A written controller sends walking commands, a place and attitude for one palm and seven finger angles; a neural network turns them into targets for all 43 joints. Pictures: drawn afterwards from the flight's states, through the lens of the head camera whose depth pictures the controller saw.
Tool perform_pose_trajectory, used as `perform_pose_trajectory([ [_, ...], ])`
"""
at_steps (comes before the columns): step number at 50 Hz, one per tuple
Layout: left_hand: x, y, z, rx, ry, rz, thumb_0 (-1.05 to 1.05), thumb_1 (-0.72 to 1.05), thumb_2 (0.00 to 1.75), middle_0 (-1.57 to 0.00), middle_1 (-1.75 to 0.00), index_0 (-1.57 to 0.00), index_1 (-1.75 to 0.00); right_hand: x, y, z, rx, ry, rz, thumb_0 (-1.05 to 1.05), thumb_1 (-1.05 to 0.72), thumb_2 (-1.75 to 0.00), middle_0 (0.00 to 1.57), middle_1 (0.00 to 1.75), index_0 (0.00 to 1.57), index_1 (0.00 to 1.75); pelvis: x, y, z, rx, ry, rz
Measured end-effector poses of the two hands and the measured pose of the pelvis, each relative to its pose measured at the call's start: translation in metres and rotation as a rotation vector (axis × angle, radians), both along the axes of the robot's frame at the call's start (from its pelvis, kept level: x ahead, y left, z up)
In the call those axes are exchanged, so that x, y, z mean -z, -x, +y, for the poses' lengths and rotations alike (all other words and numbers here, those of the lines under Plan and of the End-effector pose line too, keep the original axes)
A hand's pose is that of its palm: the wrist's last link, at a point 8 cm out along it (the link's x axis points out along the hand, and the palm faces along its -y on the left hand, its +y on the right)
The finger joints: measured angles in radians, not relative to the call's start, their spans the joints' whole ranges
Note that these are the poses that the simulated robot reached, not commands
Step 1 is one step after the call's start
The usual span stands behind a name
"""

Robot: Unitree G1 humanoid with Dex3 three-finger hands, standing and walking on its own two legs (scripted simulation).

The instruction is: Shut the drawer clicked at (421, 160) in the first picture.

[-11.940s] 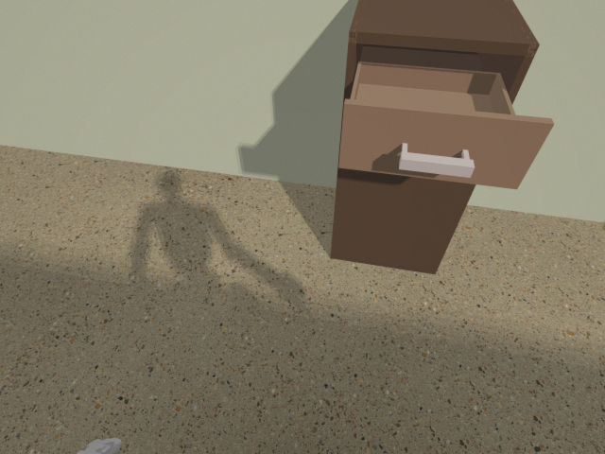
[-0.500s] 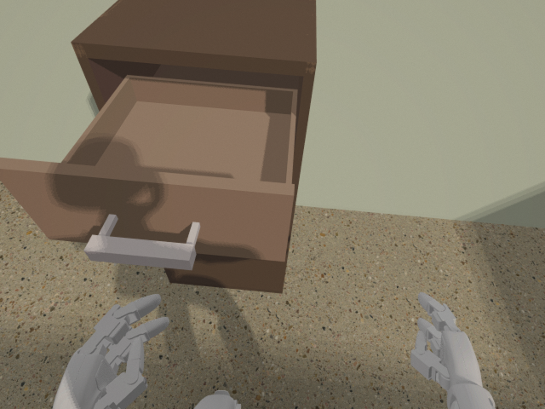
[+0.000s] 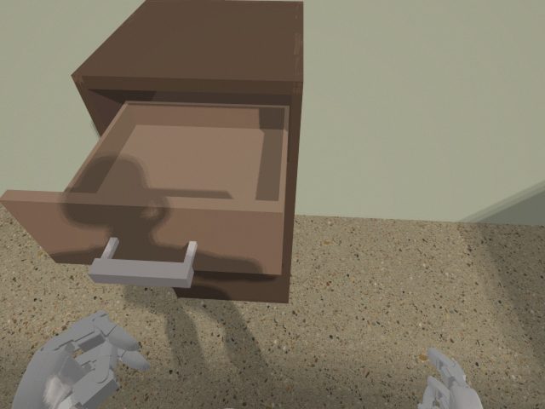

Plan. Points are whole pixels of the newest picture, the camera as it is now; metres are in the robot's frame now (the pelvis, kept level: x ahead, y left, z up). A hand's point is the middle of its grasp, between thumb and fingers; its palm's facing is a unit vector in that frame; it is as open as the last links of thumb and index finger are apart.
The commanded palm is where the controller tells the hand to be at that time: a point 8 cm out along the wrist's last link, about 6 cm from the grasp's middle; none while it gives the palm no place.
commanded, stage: raise the hand and make a fist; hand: left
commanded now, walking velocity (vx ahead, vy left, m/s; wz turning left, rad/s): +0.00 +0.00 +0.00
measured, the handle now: (147, 259) +0.31 +0.21 +0.07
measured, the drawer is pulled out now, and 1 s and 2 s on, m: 0.29 0.29 0.29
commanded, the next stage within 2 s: bring the fist close to the handle in 1.00 s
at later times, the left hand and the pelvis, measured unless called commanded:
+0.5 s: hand (102, 378) +0.13 +0.17 +0.15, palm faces +0.00 -1.00 -0.07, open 3.2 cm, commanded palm +0.08 +0.22 +0.16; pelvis -0.01 +0.03 +0.01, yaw +1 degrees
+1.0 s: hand (102, 367) +0.14 +0.17 +0.16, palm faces +0.03 -0.99 -0.12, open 3.3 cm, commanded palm +0.09 +0.22 +0.17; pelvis +0.00 +0.00 +0.02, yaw +1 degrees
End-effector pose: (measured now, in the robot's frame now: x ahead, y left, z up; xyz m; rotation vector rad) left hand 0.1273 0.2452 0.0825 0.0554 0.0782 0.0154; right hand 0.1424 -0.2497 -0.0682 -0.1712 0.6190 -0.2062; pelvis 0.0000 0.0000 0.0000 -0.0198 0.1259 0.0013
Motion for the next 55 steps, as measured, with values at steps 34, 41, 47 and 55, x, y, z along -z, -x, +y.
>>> perform_pose_trajectory([
  [34, -0.090, 0.022, -0.031, 0.026, -0.039, -0.155, 0.01, 0.90, 0.90, -1.40, -1.60, -1.40, -1.60, -0.048, -0.042, 0.070, -0.192, -0.097, -0.235, 0.02, -0.90, -0.90, 0.20, 0.30, 0.20, 0.30, -0.015, 0.007, 0.020, -0.012, 0.007, -0.127],
  [41, -0.081, 0.019, -0.028, 0.000, -0.045, -0.112, 0.01, 0.90, 0.90, -1.40, -1.60, -1.40, -1.60, -0.048, -0.036, 0.048, -0.158, -0.073, -0.238, 0.02, -0.90, -0.90, 0.20, 0.30, 0.20, 0.30, -0.018, 0.008, 0.009, -0.015, 0.004, -0.137],
  [47, -0.083, 0.013, -0.028, -0.001, -0.060, -0.126, 0.01, 0.90, 0.90, -1.40, -1.60, -1.40, -1.60, -0.050, -0.037, 0.034, -0.140, -0.061, -0.255, 0.02, -0.90, -0.90, 0.20, 0.30, 0.20, 0.30, -0.020, 0.004, -0.001, -0.015, 0.004, -0.141],
  [55, -0.081, 0.005, -0.021, -0.015, -0.064, -0.104, 0.01, 0.90, 0.90, -1.40, -1.60, -1.40, -1.60, -0.051, -0.047, 0.024, -0.130, -0.058, -0.271, 0.02, -0.90, -0.90, 0.20, 0.30, 0.20, 0.30, -0.024, -0.004, -0.008, -0.015, 0.002, -0.140],
])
